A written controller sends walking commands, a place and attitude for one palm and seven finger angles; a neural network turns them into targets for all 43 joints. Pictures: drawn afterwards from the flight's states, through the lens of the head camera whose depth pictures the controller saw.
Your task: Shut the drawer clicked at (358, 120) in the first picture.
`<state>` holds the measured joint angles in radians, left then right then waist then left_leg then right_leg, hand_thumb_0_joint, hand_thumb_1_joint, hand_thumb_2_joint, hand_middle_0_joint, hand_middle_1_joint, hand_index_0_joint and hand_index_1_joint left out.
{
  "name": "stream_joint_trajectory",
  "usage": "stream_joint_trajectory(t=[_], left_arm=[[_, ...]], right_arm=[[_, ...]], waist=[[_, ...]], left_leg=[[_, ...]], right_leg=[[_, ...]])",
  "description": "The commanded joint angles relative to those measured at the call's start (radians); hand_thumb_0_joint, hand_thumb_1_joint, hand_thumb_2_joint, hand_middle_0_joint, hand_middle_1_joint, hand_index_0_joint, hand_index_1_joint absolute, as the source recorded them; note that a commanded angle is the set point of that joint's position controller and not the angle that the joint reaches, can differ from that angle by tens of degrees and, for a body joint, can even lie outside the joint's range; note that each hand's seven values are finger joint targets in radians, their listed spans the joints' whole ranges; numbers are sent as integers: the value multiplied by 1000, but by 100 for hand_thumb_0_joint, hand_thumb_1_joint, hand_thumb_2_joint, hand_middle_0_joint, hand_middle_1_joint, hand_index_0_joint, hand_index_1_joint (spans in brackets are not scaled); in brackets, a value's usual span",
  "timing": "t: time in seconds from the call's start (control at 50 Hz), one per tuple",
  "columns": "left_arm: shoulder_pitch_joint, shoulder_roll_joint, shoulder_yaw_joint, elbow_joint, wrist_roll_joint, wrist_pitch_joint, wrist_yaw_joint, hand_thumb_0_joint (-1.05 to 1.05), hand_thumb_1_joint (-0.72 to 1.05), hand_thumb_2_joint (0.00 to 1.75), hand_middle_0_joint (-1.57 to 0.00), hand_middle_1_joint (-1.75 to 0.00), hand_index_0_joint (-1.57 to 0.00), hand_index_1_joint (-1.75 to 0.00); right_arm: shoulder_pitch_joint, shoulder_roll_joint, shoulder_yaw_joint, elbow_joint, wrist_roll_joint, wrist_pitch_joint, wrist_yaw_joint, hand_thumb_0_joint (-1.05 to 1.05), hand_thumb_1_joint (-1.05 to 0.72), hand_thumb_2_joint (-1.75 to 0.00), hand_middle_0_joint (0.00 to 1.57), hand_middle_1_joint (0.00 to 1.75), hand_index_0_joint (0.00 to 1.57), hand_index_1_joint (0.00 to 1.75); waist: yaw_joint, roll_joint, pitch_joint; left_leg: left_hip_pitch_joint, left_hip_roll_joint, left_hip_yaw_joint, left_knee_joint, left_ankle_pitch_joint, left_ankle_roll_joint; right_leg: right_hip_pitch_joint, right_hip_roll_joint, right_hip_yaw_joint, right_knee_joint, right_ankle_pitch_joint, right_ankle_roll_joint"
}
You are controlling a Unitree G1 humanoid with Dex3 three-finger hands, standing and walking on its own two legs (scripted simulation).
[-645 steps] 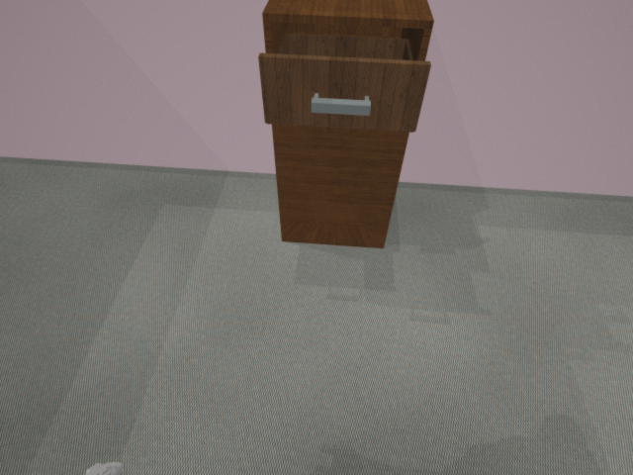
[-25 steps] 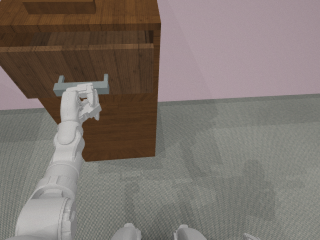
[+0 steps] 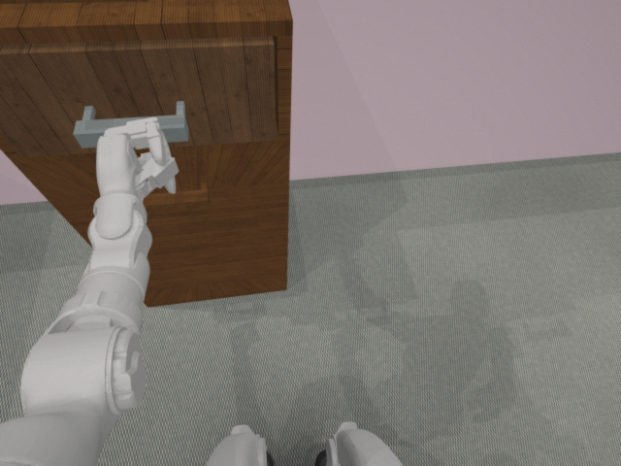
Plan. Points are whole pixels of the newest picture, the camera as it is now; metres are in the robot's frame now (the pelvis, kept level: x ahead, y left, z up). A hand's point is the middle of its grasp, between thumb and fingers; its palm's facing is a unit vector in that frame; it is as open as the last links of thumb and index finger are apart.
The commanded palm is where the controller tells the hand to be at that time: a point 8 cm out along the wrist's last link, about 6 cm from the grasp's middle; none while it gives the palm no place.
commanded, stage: push the drawer shut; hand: left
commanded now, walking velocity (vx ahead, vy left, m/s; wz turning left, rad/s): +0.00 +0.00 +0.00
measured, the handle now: (135, 120) +0.56 +0.21 +0.08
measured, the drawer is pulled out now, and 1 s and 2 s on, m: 0.01 0.00 0.00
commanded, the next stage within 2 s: pull the fist back off the drawer in 0.42 s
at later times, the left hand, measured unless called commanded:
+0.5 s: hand (163, 155) +0.50 +0.16 +0.07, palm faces +0.12 -0.99 -0.03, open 2.5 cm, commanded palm +0.53 +0.20 +0.08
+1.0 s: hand (163, 156) +0.50 +0.16 +0.07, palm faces +0.11 -0.99 -0.02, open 2.6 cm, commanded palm +0.47 +0.20 +0.08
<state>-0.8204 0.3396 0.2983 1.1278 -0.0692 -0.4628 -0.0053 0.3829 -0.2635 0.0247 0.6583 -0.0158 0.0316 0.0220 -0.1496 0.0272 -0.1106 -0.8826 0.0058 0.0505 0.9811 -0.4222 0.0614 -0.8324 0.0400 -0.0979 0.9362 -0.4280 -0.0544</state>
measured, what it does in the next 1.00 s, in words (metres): stands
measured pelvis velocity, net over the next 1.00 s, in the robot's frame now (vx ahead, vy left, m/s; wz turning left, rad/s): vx -0.02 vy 0.01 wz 0.00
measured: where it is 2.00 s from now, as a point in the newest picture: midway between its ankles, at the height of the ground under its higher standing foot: outside the picture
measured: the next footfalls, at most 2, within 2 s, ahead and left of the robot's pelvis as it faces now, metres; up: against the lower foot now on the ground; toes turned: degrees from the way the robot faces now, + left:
none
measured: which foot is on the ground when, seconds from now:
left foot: down 0.00-1.00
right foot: down 0.00-1.00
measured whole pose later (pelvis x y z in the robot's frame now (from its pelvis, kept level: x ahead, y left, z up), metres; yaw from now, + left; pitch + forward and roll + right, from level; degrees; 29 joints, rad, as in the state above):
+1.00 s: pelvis -0.02 +0.01 -0.01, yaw +0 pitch +21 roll -4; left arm -0.94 0.41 0.30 1.20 -0.05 -0.43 0.00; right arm 0.43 -0.28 0.04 0.66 -0.03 0.01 0.03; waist -0.19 0.03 -0.11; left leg -0.98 0.01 0.03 1.02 -0.40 0.07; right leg -0.91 0.04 -0.12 0.95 -0.40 -0.05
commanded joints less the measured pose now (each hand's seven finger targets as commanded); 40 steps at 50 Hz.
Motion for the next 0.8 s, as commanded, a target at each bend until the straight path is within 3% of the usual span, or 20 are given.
stream_joint_trajectory(t=[0.0,0.02,0.04,0.1,0.14,0.16,0.2,0.22,0.28,0.36,0.4,0.46,0.48,0.54,0.6,0.62,0.66,0.7,0.72,0.78], left_arm=[[-576,235,32,-193,6,-60,18,0,90,90,-140,-160,-140,-160],[-573,226,24,-191,8,-59,17,0,90,90,-140,-160,-140,-160],[-573,255,47,-180,11,-58,19,0,90,90,-140,-160,-140,-160],[-601,251,43,-163,12,-57,17,0,90,90,-140,-160,-140,-160],[-649,288,55,-154,12,-52,15,0,90,90,-140,-160,-140,-160],[-669,308,62,-155,15,-52,17,0,90,90,-140,-160,-140,-160],[-708,281,35,-171,18,-57,15,0,90,90,-140,-160,-140,-160],[-705,311,56,-157,20,-57,16,0,90,90,-140,-160,-140,-160],[-756,319,42,-128,20,-49,15,0,90,90,-140,-160,-140,-160],[-805,362,41,-133,22,-52,9,0,90,90,-140,-160,-140,-160],[-820,350,33,-133,20,-55,10,0,90,90,-140,-160,-140,-160],[-821,377,31,-97,14,-37,4,0,90,90,-140,-160,-140,-160],[-833,355,13,-106,8,-35,1,0,90,90,-140,-160,-140,-160],[-826,403,45,-99,0,-23,-4,0,90,90,-140,-160,-140,-160],[-824,412,53,-93,0,-19,-12,0,90,90,-140,-160,-140,-160],[-828,387,38,-98,-2,-18,-13,0,90,90,-140,-160,-140,-160],[-801,406,60,-72,-2,-11,-12,0,90,90,-140,-160,-140,-160],[-809,370,42,-86,1,-13,-11,0,90,90,-140,-160,-140,-160],[-801,361,44,-90,2,-13,-8,0,90,90,-140,-160,-140,-160],[-768,339,49,-84,2,-11,-1,0,90,90,-140,-160,-140,-160]], right_arm=[[144,-176,-61,-57,-5,-15,-7,0,-90,-90,20,30,20,30],[144,-173,-62,-59,-6,-14,-6,0,-90,-90,20,30,20,30],[151,-175,-61,-58,-8,-12,-6,0,-90,-90,20,30,20,30],[159,-177,-59,-56,-9,-9,-5,0,-90,-90,20,30,20,30],[163,-180,-55,-50,-6,-9,-10,0,-90,-90,20,30,20,30],[165,-180,-55,-48,-5,-9,-13,0,-90,-90,20,30,20,30],[168,-178,-54,-43,-5,-13,-14,0,-90,-90,20,30,20,30],[171,-182,-54,-40,-6,-13,-16,0,-90,-90,20,30,20,30],[177,-185,-45,-35,-6,-19,-20,0,-90,-90,20,30,20,30],[178,-192,-39,-36,-2,-34,-28,0,-90,-90,20,30,20,30],[184,-194,-38,-33,-3,-41,-28,0,-90,-90,20,30,20,30],[180,-201,-30,-31,2,-52,-34,0,-90,-90,20,30,20,30],[181,-200,-28,-30,3,-57,-35,0,-90,-90,20,30,20,30],[183,-207,-26,-34,5,-71,-41,0,-90,-90,20,30,20,30],[188,-208,-26,-37,4,-75,-39,0,-90,-90,20,30,20,30],[185,-204,-27,-39,2,-76,-36,0,-90,-90,20,30,20,30],[189,-209,-28,-39,1,-74,-33,0,-90,-90,20,30,20,30],[191,-210,-31,-42,-2,-74,-29,0,-90,-90,20,30,20,30],[192,-209,-36,-41,-5,-73,-27,0,-90,-90,20,30,20,30],[196,-209,-37,-44,-11,-67,-18,0,-90,-90,20,30,20,30]], waist=[[-48,66,-401],[-50,83,-420],[-45,70,-424],[-61,55,-426],[-79,47,-393],[-79,60,-389],[-95,91,-417],[-89,94,-415],[-118,85,-365],[-127,120,-395],[-130,129,-423],[-143,118,-375],[-151,130,-377],[-143,115,-399],[-134,135,-399],[-135,147,-400],[-129,121,-373],[-134,124,-395],[-125,148,-400],[-115,132,-401]], left_leg=[[347,9,-130,-109,231,-24],[354,8,-126,-105,237,-23],[344,9,-127,-101,248,-23],[332,9,-123,-93,249,-19],[283,7,-117,-91,199,-14],[276,6,-117,-92,187,-14],[306,8,-121,-90,195,-14],[302,9,-127,-87,185,-15],[254,7,-126,-89,130,-10],[232,8,-126,-86,72,-11],[251,9,-135,-84,74,-11],[191,13,-128,-87,11,-8],[196,13,-130,-88,8,-6],[160,12,-122,-83,-14,-5],[165,12,-127,-84,-3,-8],[171,9,-126,-82,-2,-9],[151,11,-131,-85,-21,-10],[187,12,-141,-89,-11,-10],[211,12,-145,-92,-3,-14],[235,12,-156,-99,14,-15]], right_leg=[[57,4,87,-123,178,33],[59,4,89,-124,183,33],[71,4,90,-121,194,33],[70,6,93,-125,201,37],[73,5,104,-138,172,42],[76,4,107,-140,163,41],[54,4,105,-140,161,42],[49,4,105,-140,148,39],[34,4,110,-151,107,42],[33,3,120,-155,55,43],[18,5,116,-150,52,41],[18,2,127,-164,3,46],[10,3,128,-164,3,45],[42,0,140,-170,-20,48],[34,0,133,-162,-16,43],[27,0,131,-160,-13,42],[20,0,126,-161,-31,40],[-7,0,114,-151,-19,40],[-20,1,107,-146,-10,37],[-31,2,92,-137,5,34]])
